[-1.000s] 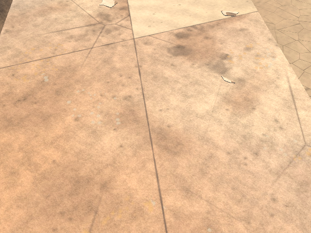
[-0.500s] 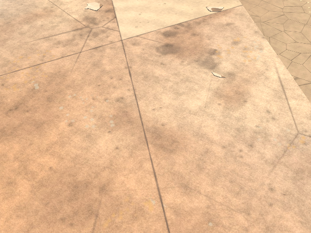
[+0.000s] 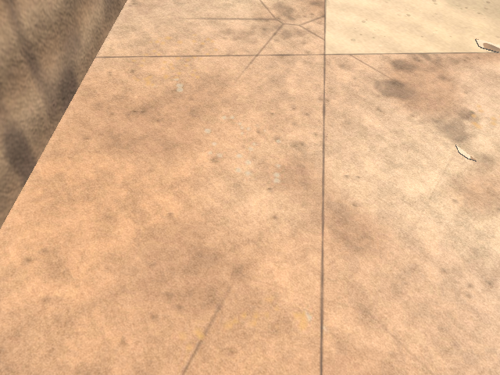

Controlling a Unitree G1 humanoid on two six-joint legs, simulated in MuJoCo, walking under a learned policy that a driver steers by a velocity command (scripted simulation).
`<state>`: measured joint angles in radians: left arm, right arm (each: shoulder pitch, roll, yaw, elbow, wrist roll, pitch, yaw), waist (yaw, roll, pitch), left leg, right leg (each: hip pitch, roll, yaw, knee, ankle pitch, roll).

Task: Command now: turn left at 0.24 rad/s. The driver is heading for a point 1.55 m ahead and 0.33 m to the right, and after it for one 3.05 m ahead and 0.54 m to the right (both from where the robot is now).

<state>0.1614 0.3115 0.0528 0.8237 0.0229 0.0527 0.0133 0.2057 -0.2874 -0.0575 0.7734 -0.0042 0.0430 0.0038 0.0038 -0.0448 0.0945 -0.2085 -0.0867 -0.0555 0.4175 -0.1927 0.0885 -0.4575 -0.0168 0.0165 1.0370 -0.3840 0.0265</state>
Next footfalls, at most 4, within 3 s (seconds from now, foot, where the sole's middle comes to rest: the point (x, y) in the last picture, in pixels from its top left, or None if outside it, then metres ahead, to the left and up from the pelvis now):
0.30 right None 0.02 -0.11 -0.78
0.72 left None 0.10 0.09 -0.78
1.10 right None -0.02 -0.09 -0.78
1.48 left None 0.19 0.12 -0.78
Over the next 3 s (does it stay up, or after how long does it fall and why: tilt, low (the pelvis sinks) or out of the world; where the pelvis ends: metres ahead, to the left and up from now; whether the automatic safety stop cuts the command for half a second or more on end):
stays up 0.37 0.09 0.00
